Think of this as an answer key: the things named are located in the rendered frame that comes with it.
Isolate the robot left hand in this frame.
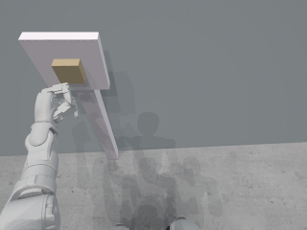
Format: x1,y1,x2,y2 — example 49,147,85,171
35,82,80,127

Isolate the right robot shin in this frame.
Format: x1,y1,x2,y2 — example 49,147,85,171
175,216,186,221

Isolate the left robot forearm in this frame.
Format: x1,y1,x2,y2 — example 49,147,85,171
0,122,59,224

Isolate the right robot thigh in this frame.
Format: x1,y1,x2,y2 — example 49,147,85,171
170,218,200,230

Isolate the button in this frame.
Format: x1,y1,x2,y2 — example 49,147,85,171
51,58,86,84

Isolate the panel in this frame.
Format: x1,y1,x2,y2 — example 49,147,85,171
18,32,119,161

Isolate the robot left upper arm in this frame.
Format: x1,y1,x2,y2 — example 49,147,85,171
0,194,61,230

